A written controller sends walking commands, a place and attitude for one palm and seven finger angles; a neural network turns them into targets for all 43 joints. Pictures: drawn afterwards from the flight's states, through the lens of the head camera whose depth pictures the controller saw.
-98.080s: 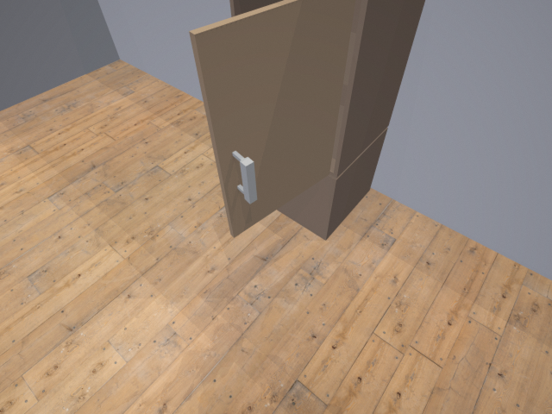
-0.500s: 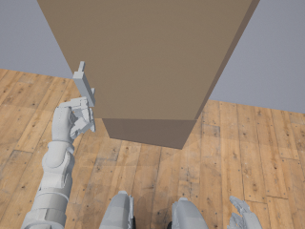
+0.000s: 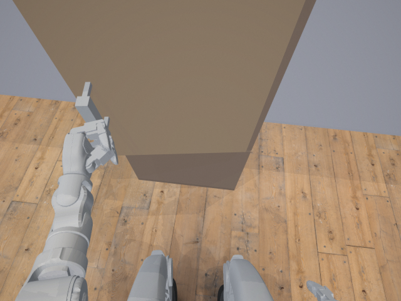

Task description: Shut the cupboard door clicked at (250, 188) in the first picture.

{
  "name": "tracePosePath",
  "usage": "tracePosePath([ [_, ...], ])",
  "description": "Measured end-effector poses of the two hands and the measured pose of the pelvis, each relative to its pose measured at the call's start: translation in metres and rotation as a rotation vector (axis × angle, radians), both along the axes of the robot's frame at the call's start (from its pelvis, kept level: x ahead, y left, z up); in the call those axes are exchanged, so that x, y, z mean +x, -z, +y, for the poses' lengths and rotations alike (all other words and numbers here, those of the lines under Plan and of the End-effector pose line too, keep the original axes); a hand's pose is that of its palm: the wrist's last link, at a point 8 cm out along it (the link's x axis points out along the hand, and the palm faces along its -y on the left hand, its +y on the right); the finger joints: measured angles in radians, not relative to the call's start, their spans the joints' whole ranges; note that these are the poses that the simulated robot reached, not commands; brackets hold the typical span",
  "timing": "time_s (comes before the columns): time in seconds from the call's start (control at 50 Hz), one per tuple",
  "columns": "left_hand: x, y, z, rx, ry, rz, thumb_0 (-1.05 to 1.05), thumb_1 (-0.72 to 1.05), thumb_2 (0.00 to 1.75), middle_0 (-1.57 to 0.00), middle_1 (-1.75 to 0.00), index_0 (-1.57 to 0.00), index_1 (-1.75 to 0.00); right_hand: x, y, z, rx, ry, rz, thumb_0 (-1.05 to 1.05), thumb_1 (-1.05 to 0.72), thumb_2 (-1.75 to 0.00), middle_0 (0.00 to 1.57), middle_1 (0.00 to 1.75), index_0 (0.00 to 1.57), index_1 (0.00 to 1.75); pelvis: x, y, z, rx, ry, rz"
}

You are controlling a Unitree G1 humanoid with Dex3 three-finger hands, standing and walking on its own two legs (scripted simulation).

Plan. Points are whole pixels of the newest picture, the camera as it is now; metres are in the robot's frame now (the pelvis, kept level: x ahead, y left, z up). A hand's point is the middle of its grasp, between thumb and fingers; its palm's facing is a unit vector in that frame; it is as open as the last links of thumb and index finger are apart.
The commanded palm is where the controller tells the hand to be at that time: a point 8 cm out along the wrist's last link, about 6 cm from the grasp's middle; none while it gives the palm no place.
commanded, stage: bring the fist close to the handle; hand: left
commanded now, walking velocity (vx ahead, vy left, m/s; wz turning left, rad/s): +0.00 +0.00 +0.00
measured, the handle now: (96, 113) +0.49 +0.23 +0.02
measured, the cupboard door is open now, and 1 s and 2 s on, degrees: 9 0 0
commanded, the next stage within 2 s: push the door shut along its arc in 0.08 s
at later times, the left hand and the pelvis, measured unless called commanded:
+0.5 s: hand (112, 135) +0.44 +0.18 +0.02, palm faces -0.02 -1.00 -0.07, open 3.1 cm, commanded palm +0.43 +0.22 +0.03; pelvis -0.01 +0.00 -0.01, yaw +0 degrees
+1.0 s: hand (115, 120) +0.47 +0.18 +0.03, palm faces -0.16 -0.99 -0.06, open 3.2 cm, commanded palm +0.49 +0.20 +0.03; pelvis -0.02 +0.02 -0.03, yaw +0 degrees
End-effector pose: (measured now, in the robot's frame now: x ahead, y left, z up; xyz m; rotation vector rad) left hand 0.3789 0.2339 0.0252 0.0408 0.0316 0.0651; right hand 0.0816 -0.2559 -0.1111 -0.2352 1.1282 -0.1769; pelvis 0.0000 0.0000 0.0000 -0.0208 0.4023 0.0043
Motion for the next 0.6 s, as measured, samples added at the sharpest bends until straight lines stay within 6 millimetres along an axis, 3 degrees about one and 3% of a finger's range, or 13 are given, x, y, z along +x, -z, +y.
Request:
tracePosePath([
  [0.16, 0.005, -0.011, 0.003, 0.022, 0.025, -0.092, 0.01, 0.9, 0.9, -1.3, -1.5, -1.3, -1.5, 0.009, 0.002, -0.005, -0.026, -0.025, -0.013, 0.01, -0.91, -0.9, 0.2, 0.3, 0.2, 0.3, -0.002, 0.005, -0.002, -0.009, -0.011, 0.005],
  [0.36, 0.013, 0.0, -0.002, 0.003, 0.059, -0.017, 0.01, 0.9, 0.9, -1.3, -1.5, -1.31, -1.5, 0.018, -0.001, 0.0, -0.031, -0.029, -0.048, 0.01, -0.91, -0.9, 0.2, 0.3, 0.2, 0.3, -0.005, 0.005, 0.002, -0.012, -0.012, 0.003],
  [0.6, 0.049, -0.003, 0.007, 0.026, 0.118, -0.023, 0.01, 0.9, 0.9, -1.34, -1.5, -1.31, -1.5, -0.015, 0.014, 0.001, -0.04, -0.003, 0.052, 0.0, -0.91, -0.9, 0.2, 0.3, 0.2, 0.3, -0.01, 0.016, 0.007, -0.028, -0.018, 0.033],
])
